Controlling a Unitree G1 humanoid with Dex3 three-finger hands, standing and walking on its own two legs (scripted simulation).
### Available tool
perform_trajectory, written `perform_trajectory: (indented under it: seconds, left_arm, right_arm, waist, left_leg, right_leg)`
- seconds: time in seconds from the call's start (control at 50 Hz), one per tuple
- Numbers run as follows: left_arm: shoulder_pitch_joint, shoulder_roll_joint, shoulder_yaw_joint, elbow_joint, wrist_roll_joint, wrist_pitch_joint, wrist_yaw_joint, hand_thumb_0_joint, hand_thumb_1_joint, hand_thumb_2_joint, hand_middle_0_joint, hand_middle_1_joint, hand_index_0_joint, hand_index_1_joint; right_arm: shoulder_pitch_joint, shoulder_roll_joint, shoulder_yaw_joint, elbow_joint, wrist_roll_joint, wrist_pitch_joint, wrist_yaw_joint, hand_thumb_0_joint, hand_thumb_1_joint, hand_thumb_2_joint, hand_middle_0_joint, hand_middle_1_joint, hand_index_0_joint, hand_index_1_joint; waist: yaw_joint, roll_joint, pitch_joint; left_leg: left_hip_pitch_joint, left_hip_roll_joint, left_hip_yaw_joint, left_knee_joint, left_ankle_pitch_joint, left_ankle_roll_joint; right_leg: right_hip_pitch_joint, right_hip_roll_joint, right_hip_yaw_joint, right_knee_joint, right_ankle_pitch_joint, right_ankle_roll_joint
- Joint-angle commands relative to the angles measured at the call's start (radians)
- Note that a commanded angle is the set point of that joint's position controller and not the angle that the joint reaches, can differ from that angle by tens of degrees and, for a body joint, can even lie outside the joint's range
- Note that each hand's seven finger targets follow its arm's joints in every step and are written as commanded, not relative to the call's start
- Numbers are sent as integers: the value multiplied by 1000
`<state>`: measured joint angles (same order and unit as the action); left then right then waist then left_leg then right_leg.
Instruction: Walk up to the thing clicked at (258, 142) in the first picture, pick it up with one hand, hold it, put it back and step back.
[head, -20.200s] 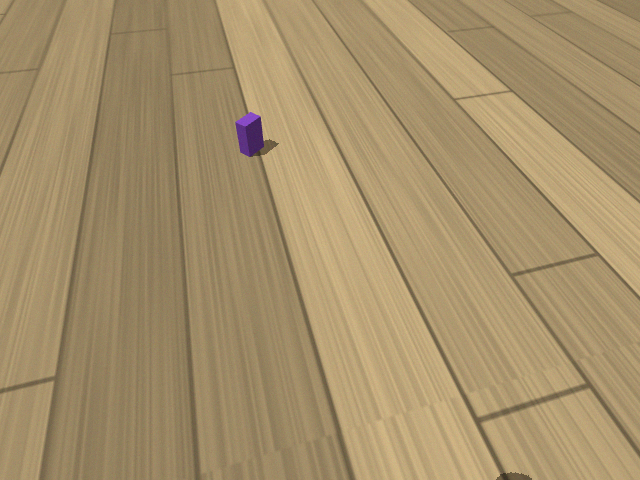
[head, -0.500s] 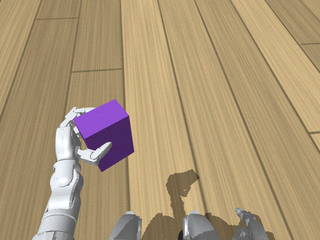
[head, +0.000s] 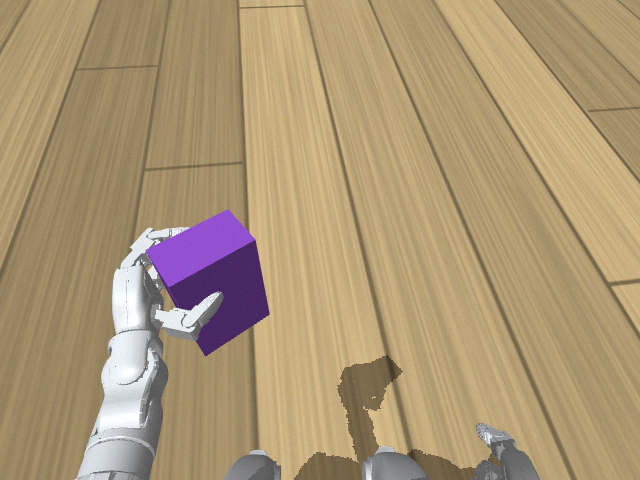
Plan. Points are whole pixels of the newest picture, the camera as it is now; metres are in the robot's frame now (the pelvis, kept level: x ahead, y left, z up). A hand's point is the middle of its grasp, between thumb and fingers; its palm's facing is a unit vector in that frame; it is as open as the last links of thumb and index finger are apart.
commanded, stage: lift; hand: left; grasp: from the side
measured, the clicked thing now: (216, 286) +0.36 +0.16 -0.01
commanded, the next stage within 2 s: hold in 0.04 s
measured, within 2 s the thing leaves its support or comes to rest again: neither
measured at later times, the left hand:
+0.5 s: hand (176, 283) +0.33 +0.19 +0.05, palm faces +0.21 -0.98 -0.01, open 11.0 cm
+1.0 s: hand (171, 294) +0.31 +0.19 +0.06, palm faces +0.20 -0.98 +0.00, open 10.9 cm
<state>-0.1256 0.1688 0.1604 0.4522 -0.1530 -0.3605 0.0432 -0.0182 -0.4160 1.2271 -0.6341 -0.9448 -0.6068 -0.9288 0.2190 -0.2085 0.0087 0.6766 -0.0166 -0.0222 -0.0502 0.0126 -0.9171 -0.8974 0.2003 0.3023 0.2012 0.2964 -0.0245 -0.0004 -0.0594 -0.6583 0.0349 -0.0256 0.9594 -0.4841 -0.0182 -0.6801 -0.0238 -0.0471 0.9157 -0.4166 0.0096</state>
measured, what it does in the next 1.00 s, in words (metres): stands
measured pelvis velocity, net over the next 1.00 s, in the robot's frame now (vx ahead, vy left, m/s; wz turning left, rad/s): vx -0.01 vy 0.01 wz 0.00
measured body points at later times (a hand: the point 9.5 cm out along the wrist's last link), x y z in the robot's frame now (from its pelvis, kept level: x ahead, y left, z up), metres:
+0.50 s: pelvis +0.00 +0.01 +0.01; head +0.05 +0.02 +0.46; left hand +0.31 +0.24 +0.05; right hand +0.13 -0.23 -0.10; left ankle +0.00 +0.13 -0.69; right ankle +0.02 -0.13 -0.69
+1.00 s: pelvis -0.01 +0.01 +0.01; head +0.03 +0.02 +0.46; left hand +0.29 +0.24 +0.06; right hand +0.12 -0.23 -0.09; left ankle +0.00 +0.13 -0.69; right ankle +0.02 -0.13 -0.69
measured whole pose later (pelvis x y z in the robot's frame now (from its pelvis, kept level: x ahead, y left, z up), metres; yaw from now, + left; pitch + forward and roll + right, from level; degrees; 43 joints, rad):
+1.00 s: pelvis -0.01 +0.01 +0.01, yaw +0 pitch +5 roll -1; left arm -0.07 0.17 0.14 0.39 -0.15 -0.33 0.03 -0.02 -0.45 1.18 -0.64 -0.96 -0.62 -0.94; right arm 0.22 -0.20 0.01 0.69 -0.01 -0.05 -0.04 0.01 -0.92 -0.90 0.20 0.30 0.20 0.30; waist -0.01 0.00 -0.02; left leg -0.52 0.03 -0.02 0.86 -0.43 -0.01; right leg -0.54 -0.03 -0.04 0.81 -0.36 0.02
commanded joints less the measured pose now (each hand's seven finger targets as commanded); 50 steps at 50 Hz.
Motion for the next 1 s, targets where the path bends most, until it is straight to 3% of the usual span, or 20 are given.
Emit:
perform_trajectory:
  seconds: [0.0,0.02,0.12,0.16,0.26,0.42,0.46,0.48,0.58,0.66,0.7,0.72,0.74,0.76,0.78,0.82,0.9,0.94,0.96,0.98]
  left_arm:
    - [-305,130,49,-292,-17,-114,-10,0,154,1225,-1169,-1323,-1184,-1328]
    - [-345,157,64,-341,-14,-121,-5,0,160,1240,-1184,-1340,-1198,-1346]
    - [-287,117,51,-295,-23,-106,-8,0,148,1245,-1188,-1346,-1202,-1353]
    - [-297,122,42,-310,-15,-108,-6,0,160,1144,-1179,-1309,-1197,-1307]
    - [-310,133,49,-334,-13,-107,-8,0,75,1116,-1169,-1306,-1191,-1302]
    - [-279,112,33,-315,-13,-87,-4,0,93,1152,-1191,-1338,-1212,-1336]
    - [-316,135,45,-369,-14,-93,-5,0,109,1152,-1188,-1336,-1211,-1332]
    - [-269,125,47,-318,-15,-88,-7,0,100,1144,-1199,-1340,-1222,-1334]
    - [-274,130,49,-366,-20,-86,-7,0,111,1168,-1194,-1345,-1215,-1342]
    - [-258,100,20,-350,-22,-79,-12,0,98,1160,-1191,-1348,-1215,-1343]
    - [-281,153,68,-380,-17,-84,-6,0,99,1169,-1186,-1340,-1206,-1339]
    - [-239,114,34,-332,-13,-75,-12,0,100,1164,-1175,-1332,-1196,-1329]
    - [-275,109,23,-401,-22,-82,-14,0,113,1166,-1183,-1339,-1206,-1336]
    - [-262,120,44,-373,-23,-79,-11,0,110,1185,-1194,-1359,-1216,-1356]
    - [-249,96,20,-334,-21,-75,-15,0,94,1180,-1198,-1363,-1222,-1358]
    - [-299,133,43,-367,-18,-87,-16,0,118,1178,-1190,-1350,-1212,-1347]
    - [-286,97,9,-386,-22,-89,-21,0,113,1180,-1193,-1358,-1219,-1352]
    - [-270,124,43,-355,-24,-86,-18,0,119,1193,-1199,-1368,-1222,-1365]
    - [-282,122,31,-372,-21,-86,-18,0,106,1194,-1193,-1366,-1216,-1364]
    - [-321,148,48,-424,-21,-95,-17,0,100,1178,-1187,-1346,-1208,-1344]
  right_arm:
    - [4,-134,-52,-107,1,-40,-10,0,-914,-902,200,300,200,300]
    - [2,-136,-54,-109,2,-40,-10,0,-916,-903,200,300,200,300]
    - [-3,-130,-52,-107,3,-38,-10,0,-915,-903,200,300,200,300]
    - [-2,-134,-55,-104,3,-40,-7,0,-928,-903,200,300,200,300]
    - [-2,-137,-58,-108,1,-38,-2,0,-929,-902,200,300,200,300]
    - [-15,-134,-56,-114,7,-38,-6,0,-927,-903,200,300,200,300]
    - [-16,-136,-58,-112,6,-43,-4,0,-923,-902,200,300,200,300]
    - [-17,-136,-58,-112,7,-44,-3,0,-927,-902,200,300,200,300]
    - [-11,-134,-56,-115,10,-47,1,0,-923,-903,200,300,200,300]
    - [-20,-132,-53,-118,12,-52,0,0,-928,-904,200,300,200,300]
    - [-21,-135,-58,-112,12,-52,0,0,-924,-904,200,300,200,300]
    - [-25,-128,-52,-119,11,-50,1,0,-920,-903,200,300,200,300]
    - [-18,-129,-54,-117,11,-53,1,0,-919,-903,200,300,200,300]
    - [-15,-132,-56,-110,12,-55,0,0,-923,-904,200,300,200,300]
    - [-19,-128,-53,-110,11,-57,1,0,-922,-903,200,300,200,300]
    - [-28,-132,-55,-111,12,-60,3,0,-920,-904,200,300,200,300]
    - [-20,-125,-50,-112,8,-64,7,0,-920,-903,200,300,200,300]
    - [-21,-135,-56,-110,13,-69,4,0,-925,-905,200,300,200,300]
    - [-27,-135,-55,-114,13,-67,3,0,-923,-905,200,300,200,300]
    - [-30,-133,-54,-116,12,-68,5,0,-920,-904,200,300,200,300]
  waist:
    - [0,30,-351]
    - [5,46,-348]
    - [-1,21,-323]
    - [2,43,-320]
    - [8,74,-330]
    - [-6,29,-277]
    - [3,62,-282]
    - [5,44,-275]
    - [11,50,-295]
    - [3,33,-265]
    - [16,64,-272]
    - [10,48,-253]
    - [7,48,-282]
    - [9,43,-273]
    - [-1,46,-232]
    - [6,58,-238]
    - [2,49,-262]
    - [12,41,-270]
    - [10,54,-272]
    - [11,66,-274]
  left_leg:
    - [146,-35,16,-143,321,17]
    - [156,-37,20,-150,316,16]
    - [157,-36,19,-159,321,17]
    - [175,-33,15,-172,331,11]
    - [213,-28,8,-178,393,2]
    - [206,-31,15,-206,319,12]
    - [218,-29,10,-213,316,7]
    - [215,-27,8,-216,321,7]
    - [229,-27,8,-224,330,7]
    - [226,-27,6,-234,312,8]
    - [226,-28,8,-236,313,5]
    - [223,-27,8,-238,306,6]
    - [233,-28,8,-235,319,7]
    - [233,-29,11,-234,319,9]
    - [218,-30,11,-234,309,9]
    - [219,-27,7,-247,271,8]
    - [230,-28,4,-244,284,8]
    - [234,-29,7,-246,279,9]
    - [240,-30,10,-245,281,10]
    - [238,-31,9,-249,276,8]
  right_leg:
    - [251,24,12,-122,339,-16]
    - [253,22,15,-129,335,-16]
    - [271,24,12,-144,342,-13]
    - [262,25,9,-140,338,-19]
    - [261,29,2,-136,361,-24]
    - [277,30,4,-175,321,-16]
    - [269,31,0,-175,304,-19]
    - [277,32,-4,-174,302,-20]
    - [302,33,-4,-181,311,-20]
    - [300,33,-5,-191,296,-18]
    - [297,30,-2,-190,292,-20]
    - [293,32,-5,-196,288,-19]
    - [312,30,-4,-195,303,-19]
    - [310,29,-2,-198,308,-18]
    - [288,29,-1,-197,300,-18]
    - [280,29,-4,-202,262,-19]
    - [292,30,-7,-200,273,-19]
    - [304,28,-4,-204,267,-19]
    - [304,26,1,-209,275,-18]
    - [308,28,-1,-209,268,-19]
